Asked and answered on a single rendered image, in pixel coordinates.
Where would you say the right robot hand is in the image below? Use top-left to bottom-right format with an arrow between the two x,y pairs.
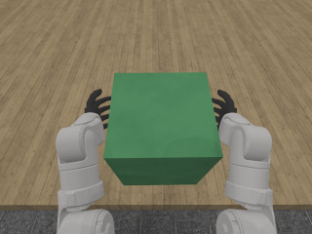
212,90 -> 237,132

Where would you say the robot left upper arm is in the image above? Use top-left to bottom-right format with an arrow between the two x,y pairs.
58,209 -> 115,234

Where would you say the left robot forearm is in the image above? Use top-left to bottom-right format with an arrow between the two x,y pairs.
56,112 -> 105,234

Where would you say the left robot hand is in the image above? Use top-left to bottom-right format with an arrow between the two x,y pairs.
84,89 -> 111,130

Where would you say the right robot forearm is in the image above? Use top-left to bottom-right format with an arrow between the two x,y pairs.
218,112 -> 277,234

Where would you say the carton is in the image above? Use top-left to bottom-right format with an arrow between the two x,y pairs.
103,72 -> 223,186

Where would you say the robot right upper arm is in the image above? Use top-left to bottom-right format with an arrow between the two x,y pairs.
215,209 -> 277,234

